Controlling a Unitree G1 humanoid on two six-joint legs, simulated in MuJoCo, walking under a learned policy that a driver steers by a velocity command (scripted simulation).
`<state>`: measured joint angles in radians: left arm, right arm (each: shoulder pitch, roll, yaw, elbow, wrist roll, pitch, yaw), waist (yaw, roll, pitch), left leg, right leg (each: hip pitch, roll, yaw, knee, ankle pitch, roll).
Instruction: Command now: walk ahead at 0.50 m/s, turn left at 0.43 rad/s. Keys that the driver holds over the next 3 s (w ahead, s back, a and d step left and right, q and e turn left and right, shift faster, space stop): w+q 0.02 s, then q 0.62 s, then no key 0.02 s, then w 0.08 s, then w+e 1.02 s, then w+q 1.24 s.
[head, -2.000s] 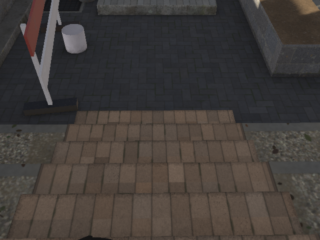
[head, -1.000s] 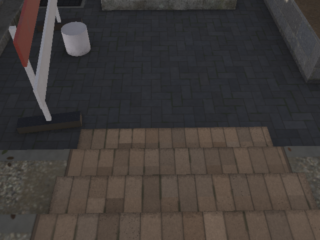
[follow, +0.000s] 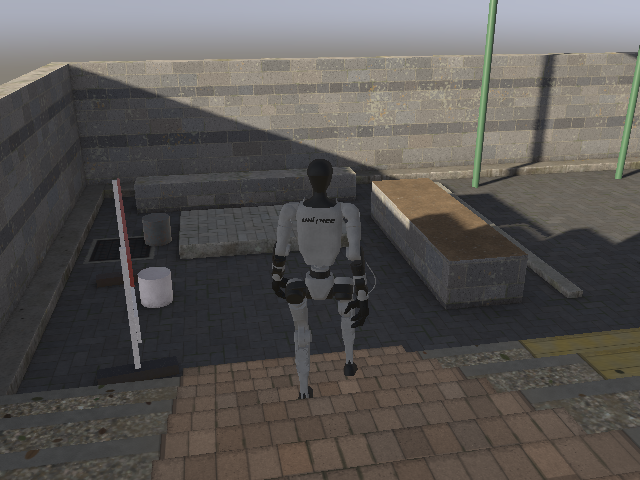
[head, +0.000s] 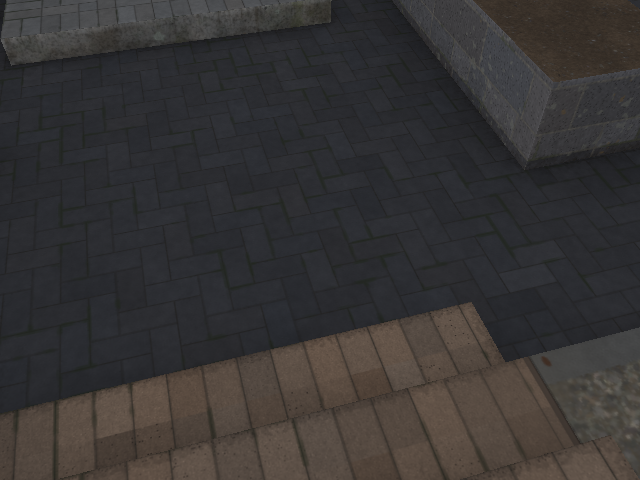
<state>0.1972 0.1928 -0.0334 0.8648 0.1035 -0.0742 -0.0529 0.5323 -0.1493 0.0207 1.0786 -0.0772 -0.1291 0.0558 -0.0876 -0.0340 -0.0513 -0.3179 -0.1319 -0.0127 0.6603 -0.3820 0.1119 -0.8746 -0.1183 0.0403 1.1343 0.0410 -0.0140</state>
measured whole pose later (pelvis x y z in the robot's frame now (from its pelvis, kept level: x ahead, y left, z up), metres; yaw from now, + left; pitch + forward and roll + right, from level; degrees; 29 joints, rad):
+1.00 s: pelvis +0.21 +0.04 -0.13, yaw +25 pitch +2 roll -1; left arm 0.36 0.20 0.07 0.94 0.03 -0.11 0.00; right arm 0.41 -0.22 -0.06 0.82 -0.04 -0.10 0.08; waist -0.01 0.01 -0.02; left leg -0.35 0.03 0.14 0.53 -0.23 0.06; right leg -0.77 0.03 0.14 1.16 -0.22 -0.07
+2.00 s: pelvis +0.65 +0.04 -0.31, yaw -3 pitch +1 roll +2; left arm 0.32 0.22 0.01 0.90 0.09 -0.09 -0.05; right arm 0.43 -0.20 -0.02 1.03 -0.09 -0.09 0.06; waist -0.05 -0.05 -0.04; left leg -0.39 -0.07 0.08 0.84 -0.47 0.08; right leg -0.79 0.00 0.12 1.67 -0.32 -0.01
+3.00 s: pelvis +1.24 +0.12 -0.57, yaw +31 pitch +3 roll +0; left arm 0.44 0.19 0.02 1.01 -0.05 -0.11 0.01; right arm 0.05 -0.26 -0.04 0.89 0.02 -0.03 0.03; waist 0.07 0.02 0.06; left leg -0.43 -0.05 0.04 0.55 -0.18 0.08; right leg -0.39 -0.11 0.05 1.76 -0.70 0.07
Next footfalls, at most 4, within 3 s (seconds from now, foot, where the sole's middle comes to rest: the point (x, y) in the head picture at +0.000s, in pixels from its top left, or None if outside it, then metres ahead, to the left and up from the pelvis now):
0.26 right None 0.34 -0.13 -0.90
0.84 left None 0.24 0.14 -0.90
1.54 right None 0.46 -0.08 -0.90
1.86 left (256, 469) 0.68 0.13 -1.04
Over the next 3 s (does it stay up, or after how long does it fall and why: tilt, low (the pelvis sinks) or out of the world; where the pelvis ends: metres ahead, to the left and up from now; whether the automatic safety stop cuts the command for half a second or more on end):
stays up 1.24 0.12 -0.57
